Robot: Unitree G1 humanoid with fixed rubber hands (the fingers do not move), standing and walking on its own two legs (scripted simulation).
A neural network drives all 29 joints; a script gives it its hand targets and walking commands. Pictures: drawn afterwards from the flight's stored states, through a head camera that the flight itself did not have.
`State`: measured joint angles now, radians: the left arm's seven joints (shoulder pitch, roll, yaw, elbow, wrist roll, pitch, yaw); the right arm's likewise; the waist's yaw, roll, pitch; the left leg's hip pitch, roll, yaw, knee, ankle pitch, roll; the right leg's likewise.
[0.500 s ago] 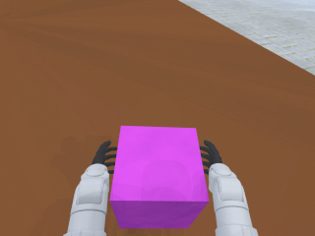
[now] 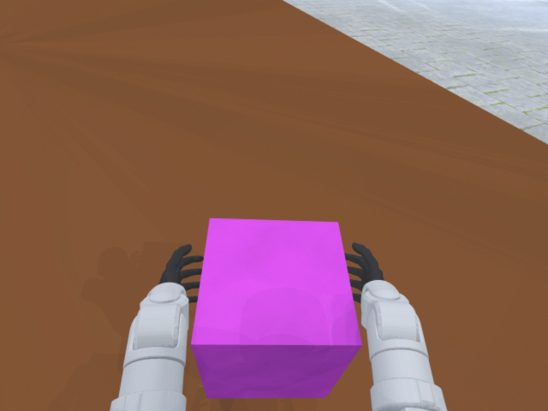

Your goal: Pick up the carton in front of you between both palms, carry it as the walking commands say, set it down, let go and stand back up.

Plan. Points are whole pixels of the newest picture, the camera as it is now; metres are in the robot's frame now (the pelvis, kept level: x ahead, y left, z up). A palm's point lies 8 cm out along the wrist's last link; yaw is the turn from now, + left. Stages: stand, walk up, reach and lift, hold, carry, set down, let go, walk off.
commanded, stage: hold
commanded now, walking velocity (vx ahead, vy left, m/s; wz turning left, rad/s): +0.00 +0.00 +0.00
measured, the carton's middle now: (270, 312) +0.31 +0.00 -0.04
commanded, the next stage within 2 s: set down in 0.02 s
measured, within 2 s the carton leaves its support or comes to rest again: neither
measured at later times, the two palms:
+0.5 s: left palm (176, 309) +0.33 +0.16 -0.08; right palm (339, 298) +0.35 -0.13 -0.06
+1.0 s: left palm (180, 331) +0.37 +0.18 -0.24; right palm (314, 322) +0.39 -0.12 -0.22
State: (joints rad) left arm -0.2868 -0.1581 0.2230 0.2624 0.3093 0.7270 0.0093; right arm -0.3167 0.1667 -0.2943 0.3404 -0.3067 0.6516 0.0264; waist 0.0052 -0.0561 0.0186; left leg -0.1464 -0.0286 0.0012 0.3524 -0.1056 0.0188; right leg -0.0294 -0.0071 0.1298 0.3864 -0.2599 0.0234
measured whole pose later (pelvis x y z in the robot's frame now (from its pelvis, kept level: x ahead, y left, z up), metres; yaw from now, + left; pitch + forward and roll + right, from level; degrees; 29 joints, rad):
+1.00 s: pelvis -0.06 -0.01 -0.16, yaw -2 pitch +39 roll -3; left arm -0.82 -0.03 0.46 0.58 0.30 0.30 -0.04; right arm -0.81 0.17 -0.51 0.57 -0.24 0.25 -0.08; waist 0.04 -0.08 -0.15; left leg -1.64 -0.04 -0.10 1.27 -0.31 -0.03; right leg -1.51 0.12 0.09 1.33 -0.50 0.06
